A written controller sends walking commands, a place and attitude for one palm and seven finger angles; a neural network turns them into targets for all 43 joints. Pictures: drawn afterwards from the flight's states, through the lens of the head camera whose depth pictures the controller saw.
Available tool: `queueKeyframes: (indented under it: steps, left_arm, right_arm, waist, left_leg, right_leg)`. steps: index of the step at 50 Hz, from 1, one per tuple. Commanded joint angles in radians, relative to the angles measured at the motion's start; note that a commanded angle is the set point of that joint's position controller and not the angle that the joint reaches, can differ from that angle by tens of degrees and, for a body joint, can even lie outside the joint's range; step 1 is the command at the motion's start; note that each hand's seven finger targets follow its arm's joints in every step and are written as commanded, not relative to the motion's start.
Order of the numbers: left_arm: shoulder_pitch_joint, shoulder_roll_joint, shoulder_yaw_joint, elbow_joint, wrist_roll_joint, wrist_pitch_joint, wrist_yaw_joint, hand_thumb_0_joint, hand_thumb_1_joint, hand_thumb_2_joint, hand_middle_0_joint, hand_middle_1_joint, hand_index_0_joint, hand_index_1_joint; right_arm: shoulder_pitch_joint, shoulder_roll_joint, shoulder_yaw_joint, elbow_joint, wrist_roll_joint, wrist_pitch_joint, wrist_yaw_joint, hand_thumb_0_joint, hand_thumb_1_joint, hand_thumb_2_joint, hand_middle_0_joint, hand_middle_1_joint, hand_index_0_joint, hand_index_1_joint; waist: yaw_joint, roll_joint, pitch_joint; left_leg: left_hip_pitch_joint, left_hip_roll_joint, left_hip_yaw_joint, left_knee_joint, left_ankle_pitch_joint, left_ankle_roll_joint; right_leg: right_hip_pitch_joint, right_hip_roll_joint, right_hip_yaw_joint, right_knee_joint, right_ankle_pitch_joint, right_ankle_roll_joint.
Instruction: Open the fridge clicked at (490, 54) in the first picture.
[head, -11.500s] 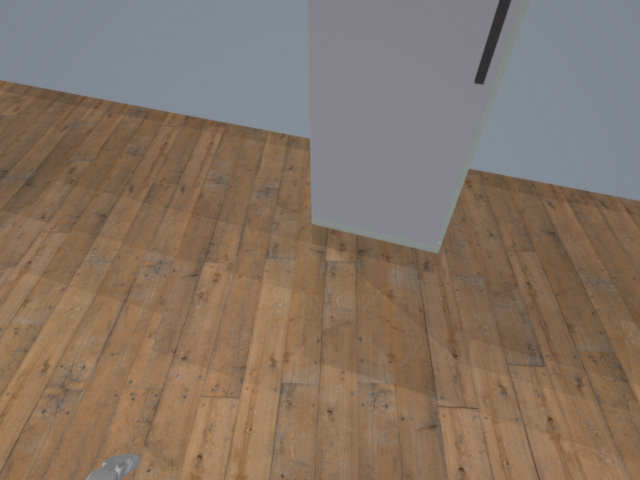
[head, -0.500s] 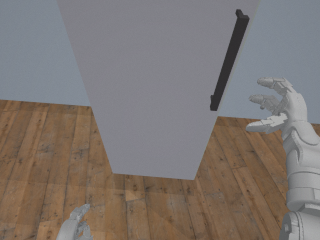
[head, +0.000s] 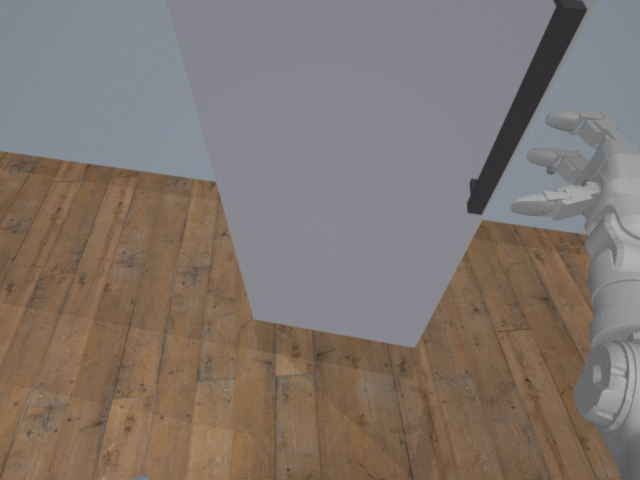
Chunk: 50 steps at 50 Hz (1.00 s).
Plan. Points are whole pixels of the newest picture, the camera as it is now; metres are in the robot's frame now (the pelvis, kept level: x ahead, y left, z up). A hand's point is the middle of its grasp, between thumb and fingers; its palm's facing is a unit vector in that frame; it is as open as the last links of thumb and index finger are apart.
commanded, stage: move the hooked fingers beside the handle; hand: right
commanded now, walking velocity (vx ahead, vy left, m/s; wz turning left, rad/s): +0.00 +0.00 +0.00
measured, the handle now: (509, 120) +0.56 -0.16 +0.17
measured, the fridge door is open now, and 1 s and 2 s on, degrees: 0 0 0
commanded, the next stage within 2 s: feel for the door with the fingertips in 1.08 s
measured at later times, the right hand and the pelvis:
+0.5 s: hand (573, 175) +0.48 -0.23 +0.15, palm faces +0.06 +1.00 +0.00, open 14.0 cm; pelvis +0.00 -0.01 +0.00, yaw +1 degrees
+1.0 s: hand (560, 170) +0.49 -0.22 +0.15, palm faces +0.06 +1.00 +0.00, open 14.0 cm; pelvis +0.01 -0.02 -0.01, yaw +1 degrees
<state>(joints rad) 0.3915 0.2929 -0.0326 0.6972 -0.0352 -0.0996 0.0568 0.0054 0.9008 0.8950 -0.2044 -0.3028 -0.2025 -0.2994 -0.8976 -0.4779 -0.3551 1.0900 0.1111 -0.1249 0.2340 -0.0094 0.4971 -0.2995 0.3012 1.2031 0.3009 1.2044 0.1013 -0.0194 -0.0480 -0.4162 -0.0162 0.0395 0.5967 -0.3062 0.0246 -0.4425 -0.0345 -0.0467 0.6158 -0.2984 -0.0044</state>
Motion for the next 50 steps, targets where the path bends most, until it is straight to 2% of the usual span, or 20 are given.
queueKeyframes:
  steps: [1,4,5,8,10,12,15,18,21,22,23,28,31,34,36,37,41,43,46,50]
  left_arm:
    - [0.068,0.148,0.055,-0.100,-0.001,-0.026,0.004,0.000,0.900,0.900,-0.200,-0.300,-0.200,-0.300]
    - [0.090,0.151,0.055,-0.089,0.003,-0.023,0.002,0.000,0.900,0.900,-0.200,-0.300,-0.200,-0.300]
    - [0.103,0.154,0.059,-0.088,0.005,-0.020,0.003,0.000,0.900,0.900,-0.200,-0.300,-0.200,-0.300]
    - [0.106,0.151,0.059,-0.094,0.006,-0.012,-0.003,0.000,0.900,0.900,-0.200,-0.300,-0.200,-0.300]
    - [0.119,0.154,0.061,-0.099,0.009,-0.005,-0.007,0.000,0.900,0.900,-0.200,-0.300,-0.200,-0.300]
    - [0.114,0.158,0.059,-0.109,0.006,0.006,-0.009,0.000,0.900,0.900,-0.200,-0.300,-0.200,-0.300]
    - [0.111,0.157,0.061,-0.128,0.003,0.014,-0.009,0.000,0.900,0.900,-0.200,-0.300,-0.200,-0.300]
    - [0.109,0.160,0.062,-0.128,0.002,0.020,-0.006,0.000,0.900,0.900,-0.200,-0.300,-0.200,-0.300]
    - [0.100,0.155,0.063,-0.132,0.001,0.019,-0.004,0.000,0.900,0.900,-0.200,-0.300,-0.200,-0.300]
    - [0.104,0.155,0.065,-0.124,0.001,0.019,-0.002,0.000,0.900,0.900,-0.200,-0.300,-0.200,-0.300]
    - [0.099,0.152,0.062,-0.125,-0.001,0.017,-0.001,0.000,0.900,0.900,-0.200,-0.300,-0.200,-0.300]
    - [0.099,0.154,0.058,-0.101,-0.001,0.013,0.000,0.000,0.900,0.900,-0.200,-0.300,-0.200,-0.300]
    - [0.103,0.154,0.062,-0.104,0.004,0.008,-0.002,0.000,0.900,0.900,-0.200,-0.300,-0.200,-0.300]
    - [0.095,0.149,0.061,-0.105,0.008,0.001,-0.010,0.000,0.900,0.900,-0.200,-0.300,-0.200,-0.300]
    - [0.102,0.154,0.062,-0.101,0.012,0.004,-0.012,0.000,0.900,0.900,-0.200,-0.300,-0.200,-0.300]
    - [0.099,0.150,0.060,-0.102,0.011,0.006,-0.014,0.000,0.900,0.900,-0.200,-0.300,-0.200,-0.300]
    - [0.100,0.150,0.057,-0.118,0.016,0.017,-0.020,0.000,0.900,0.900,-0.200,-0.300,-0.200,-0.300]
    - [0.093,0.142,0.057,-0.127,0.016,0.018,-0.023,0.000,0.900,0.900,-0.200,-0.300,-0.200,-0.300]
    - [0.093,0.145,0.064,-0.139,0.015,0.018,-0.025,0.000,0.900,0.900,-0.200,-0.300,-0.200,-0.300]
    - [0.091,0.144,0.061,-0.131,0.005,0.018,-0.017,0.000,0.900,0.900,-0.200,-0.300,-0.200,-0.300]
  right_arm:
    - [-0.542,-0.259,-0.018,-0.194,0.012,-0.092,0.004,0.000,0.500,-0.300,0.300,1.200,0.300,1.200]
    - [-0.595,-0.293,-0.040,-0.177,0.007,-0.117,0.002,0.000,0.500,-0.300,0.300,1.200,0.300,1.200]
    - [-0.581,-0.325,-0.070,-0.165,0.008,-0.124,0.000,0.000,0.500,-0.300,0.300,1.200,0.300,1.200]
    - [-0.544,-0.309,-0.058,-0.150,-0.003,-0.126,0.007,0.000,0.500,-0.300,0.300,1.200,0.300,1.200]
    - [-0.505,-0.327,-0.081,-0.134,-0.004,-0.125,0.009,0.000,0.500,-0.300,0.300,1.200,0.300,1.200]
    - [-0.456,-0.369,-0.109,-0.111,-0.008,-0.111,0.017,0.000,0.500,-0.300,0.300,1.200,0.300,1.200]
    - [-0.453,-0.331,-0.077,-0.134,0.001,-0.109,0.030,0.000,0.500,-0.300,0.300,1.200,0.300,1.200]
    - [-0.496,-0.366,-0.096,-0.188,0.007,-0.124,0.035,0.000,0.500,-0.300,0.300,1.200,0.300,1.200]
    - [-0.520,-0.339,-0.078,-0.254,0.026,-0.146,0.049,0.000,0.500,-0.300,0.300,1.200,0.300,1.200]
    - [-0.508,-0.348,-0.089,-0.245,0.026,-0.147,0.051,0.000,0.500,-0.300,0.300,1.200,0.300,1.200]
    - [-0.518,-0.296,-0.044,-0.244,0.030,-0.143,0.059,0.000,0.500,-0.300,0.300,1.200,0.300,1.200]
    - [-0.535,-0.218,0.017,-0.174,0.036,-0.096,0.066,0.000,0.500,-0.300,0.300,1.200,0.300,1.200]
    - [-0.539,-0.207,0.011,-0.214,0.038,-0.098,0.047,0.000,0.500,-0.300,0.300,1.200,0.300,1.200]
    - [-0.545,-0.147,0.040,-0.239,0.046,-0.106,0.024,0.000,0.500,-0.300,0.300,1.200,0.300,1.200]
    - [-0.536,-0.205,-0.014,-0.226,0.043,-0.107,0.002,0.000,0.500,-0.300,0.300,1.200,0.300,1.200]
    - [-0.531,-0.193,-0.009,-0.203,0.038,-0.102,-0.006,0.000,0.500,-0.300,0.300,1.200,0.300,1.200]
    - [-0.499,-0.289,-0.073,-0.207,-0.008,-0.109,-0.039,0.000,0.500,-0.300,0.300,1.200,0.300,1.200]
    - [-0.529,-0.271,-0.048,-0.244,-0.021,-0.123,-0.045,0.000,0.500,-0.300,0.300,1.200,0.300,1.200]
    - [-0.479,-0.274,-0.066,-0.305,-0.002,-0.140,-0.034,0.000,0.500,-0.300,0.300,1.200,0.300,1.200]
    - [-0.484,-0.202,-0.015,-0.242,0.032,-0.106,0.004,0.000,0.500,-0.300,0.300,1.200,0.300,1.200]
  waist:
    - [0.015,-0.012,-0.343]
    - [0.022,-0.035,-0.376]
    - [0.022,0.018,-0.388]
    - [0.008,-0.051,-0.410]
    - [0.002,-0.022,-0.420]
    - [-0.012,-0.026,-0.394]
    - [0.003,0.011,-0.360]
    - [0.004,-0.032,-0.369]
    - [0.005,-0.085,-0.420]
    - [0.005,-0.064,-0.421]
    - [0.017,-0.091,-0.407]
    - [0.039,-0.100,-0.321]
    - [0.029,-0.099,-0.385]
    - [0.027,-0.101,-0.396]
    - [0.019,-0.048,-0.402]
    - [0.018,-0.046,-0.382]
    - [-0.008,-0.055,-0.396]
    - [-0.003,-0.103,-0.405]
    - [-0.019,-0.092,-0.486]
    - [0.013,-0.008,-0.381]
  left_leg:
    - [0.100,0.001,-0.046,-0.054,0.361,-0.003]
    - [0.089,-0.002,-0.052,-0.047,0.356,-0.003]
    - [0.113,-0.004,-0.051,-0.041,0.375,-0.005]
    - [0.102,-0.004,-0.047,-0.030,0.388,-0.002]
    - [0.115,-0.006,-0.046,-0.023,0.414,-0.002]
    - [0.126,-0.005,-0.050,-0.023,0.412,-0.003]
    - [0.116,-0.006,-0.046,-0.028,0.414,-0.005]
    - [0.099,-0.008,-0.051,-0.033,0.386,-0.004]
    - [0.095,-0.013,-0.051,-0.026,0.396,0.000]
    - [0.087,-0.014,-0.045,-0.026,0.390,0.001]
    - [0.058,-0.015,-0.040,-0.029,0.370,0.001]
    - [-0.025,-0.013,-0.023,-0.037,0.303,0.004]
    - [-0.036,-0.016,-0.011,-0.021,0.305,0.009]
    - [-0.061,-0.020,-0.004,-0.015,0.293,0.008]
    - [-0.036,-0.021,-0.005,-0.007,0.316,0.006]
    - [-0.034,-0.021,-0.004,-0.005,0.317,0.007]
    - [0.004,-0.015,-0.012,0.007,0.344,0.009]
    - [-0.004,-0.016,-0.015,0.010,0.342,0.009]
    - [0.037,-0.023,-0.022,0.014,0.396,0.009]
    - [0.041,-0.024,-0.016,-0.014,0.360,0.006]
  right_leg:
    - [0.145,0.026,0.036,-0.035,0.222,-0.040]
    - [0.152,0.026,0.041,-0.020,0.223,-0.040]
    - [0.132,0.025,0.040,-0.013,0.235,-0.045]
    - [0.146,0.026,0.038,-0.015,0.256,-0.038]
    - [0.135,0.025,0.034,-0.003,0.283,-0.043]
    - [0.098,0.025,0.027,-0.009,0.258,-0.040]
    - [0.085,0.022,0.021,-0.008,0.251,-0.046]
    - [0.105,0.021,0.026,-0.008,0.232,-0.044]
    - [0.163,0.019,0.033,0.003,0.271,-0.041]
    - [0.174,0.015,0.039,0.004,0.277,-0.040]
    - [0.189,0.015,0.042,0.002,0.273,-0.038]
    - [0.184,0.009,0.065,-0.004,0.250,-0.032]
    - [0.240,0.002,0.087,0.007,0.317,-0.023]
    - [0.278,-0.006,0.102,0.012,0.357,-0.012]
    - [0.244,-0.005,0.100,0.015,0.369,-0.015]
    - [0.230,-0.004,0.097,0.011,0.362,-0.014]
    - [0.190,0.002,0.085,0.014,0.376,-0.017]
    - [0.205,0.003,0.082,0.016,0.373,-0.013]
    - [0.256,-0.004,0.080,0.032,0.456,-0.013]
    - [0.189,0.000,0.067,0.012,0.333,-0.027]
